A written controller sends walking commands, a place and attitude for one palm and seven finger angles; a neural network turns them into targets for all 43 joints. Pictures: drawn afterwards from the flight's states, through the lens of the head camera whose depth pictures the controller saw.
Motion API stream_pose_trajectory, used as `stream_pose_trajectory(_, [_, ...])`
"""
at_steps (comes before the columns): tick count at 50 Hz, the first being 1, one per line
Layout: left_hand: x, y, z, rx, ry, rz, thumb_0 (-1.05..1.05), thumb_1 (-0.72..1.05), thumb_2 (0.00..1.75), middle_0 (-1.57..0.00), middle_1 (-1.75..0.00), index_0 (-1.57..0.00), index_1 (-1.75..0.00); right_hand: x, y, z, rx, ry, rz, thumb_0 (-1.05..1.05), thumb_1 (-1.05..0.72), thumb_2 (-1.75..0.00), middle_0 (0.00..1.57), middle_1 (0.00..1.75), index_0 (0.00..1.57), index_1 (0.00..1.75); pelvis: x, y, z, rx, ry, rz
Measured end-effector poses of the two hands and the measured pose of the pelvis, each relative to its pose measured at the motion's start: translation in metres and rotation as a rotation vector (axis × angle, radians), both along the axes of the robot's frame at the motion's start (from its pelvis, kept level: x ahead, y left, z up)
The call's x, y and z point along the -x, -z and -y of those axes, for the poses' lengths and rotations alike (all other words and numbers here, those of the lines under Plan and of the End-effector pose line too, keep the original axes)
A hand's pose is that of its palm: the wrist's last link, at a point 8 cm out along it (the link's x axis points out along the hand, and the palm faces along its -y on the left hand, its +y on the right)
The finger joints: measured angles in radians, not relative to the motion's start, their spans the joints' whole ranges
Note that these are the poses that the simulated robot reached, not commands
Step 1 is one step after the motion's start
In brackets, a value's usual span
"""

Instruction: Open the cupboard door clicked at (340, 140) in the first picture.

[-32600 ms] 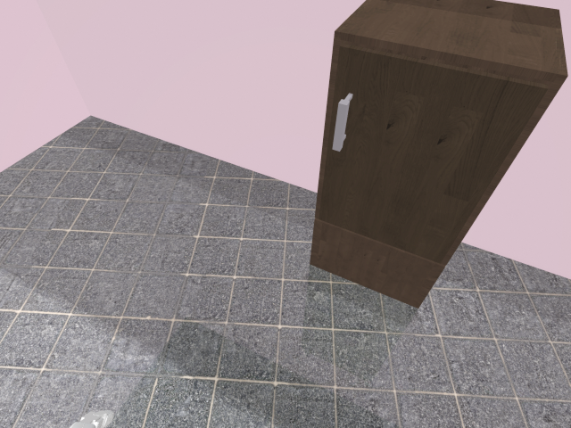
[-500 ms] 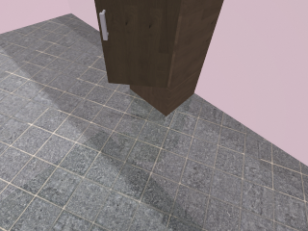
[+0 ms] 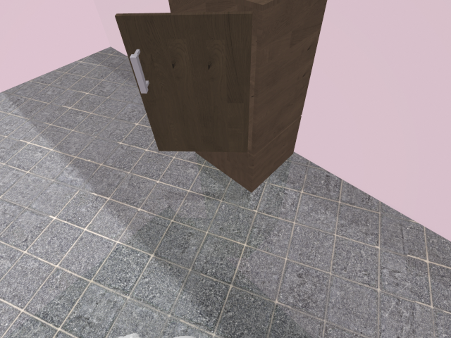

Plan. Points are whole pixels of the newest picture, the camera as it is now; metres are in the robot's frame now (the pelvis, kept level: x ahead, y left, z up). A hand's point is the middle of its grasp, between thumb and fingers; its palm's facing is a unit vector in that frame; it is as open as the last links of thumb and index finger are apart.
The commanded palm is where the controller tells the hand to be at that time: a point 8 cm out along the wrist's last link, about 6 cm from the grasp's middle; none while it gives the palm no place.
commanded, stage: take the last steps up to it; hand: left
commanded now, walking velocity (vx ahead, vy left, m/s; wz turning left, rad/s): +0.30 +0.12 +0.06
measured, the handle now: (141, 71) +0.91 +0.33 -0.01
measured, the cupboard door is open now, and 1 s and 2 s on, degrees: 40 40 40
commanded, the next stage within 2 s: come to a stop and stand still in 0.74 s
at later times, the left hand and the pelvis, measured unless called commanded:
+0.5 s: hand out of the picture +0.10 +0.24 -0.19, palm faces +0.14 -0.98 -0.14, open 7.4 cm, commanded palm none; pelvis +0.17 +0.09 -0.01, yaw +1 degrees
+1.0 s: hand (138, 224) +0.41 +0.26 -0.16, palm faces -0.01 -0.98 -0.20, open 7.3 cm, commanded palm none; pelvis +0.31 +0.09 +0.00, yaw -1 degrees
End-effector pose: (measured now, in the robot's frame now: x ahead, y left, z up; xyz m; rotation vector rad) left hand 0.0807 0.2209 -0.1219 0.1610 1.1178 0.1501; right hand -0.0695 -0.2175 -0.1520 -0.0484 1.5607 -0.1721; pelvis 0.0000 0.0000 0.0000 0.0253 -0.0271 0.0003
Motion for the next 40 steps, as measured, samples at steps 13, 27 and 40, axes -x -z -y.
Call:
stream_pose_trajectory(13, [0.052, 0.006, -0.013, 0.053, -0.161, -0.309, 0.00, 0.93, 0.90, -0.20, -0.30, -0.20, -0.30, -0.228, -0.024, -0.008, 0.035, -0.164, 0.300, 0.00, -0.91, -0.90, 0.20, 0.29, 0.19, 0.30, -0.087, -0.012, -0.021, 0.012, -0.042, -0.021])
stream_pose_trajectory(27, [-0.048, 0.032, -0.084, 0.083, -0.156, -0.374, 0.01, 0.91, 0.90, -0.20, -0.30, -0.20, -0.29, -0.361, -0.022, -0.092, 0.073, -0.202, 0.427, 0.00, -0.91, -0.90, 0.20, 0.30, 0.20, 0.30, -0.186, 0.004, -0.091, 0.012, -0.016, -0.016])
stream_pose_trajectory(40, [-0.284, -0.002, -0.107, -0.013, 0.035, -0.007, 0.01, 0.92, 0.90, -0.19, -0.30, -0.20, -0.29, -0.302, -0.012, -0.083, 0.065, -0.035, 0.137, -0.01, -0.93, -0.90, 0.20, 0.30, 0.20, 0.30, -0.263, -0.004, -0.094, -0.008, 0.014, -0.021])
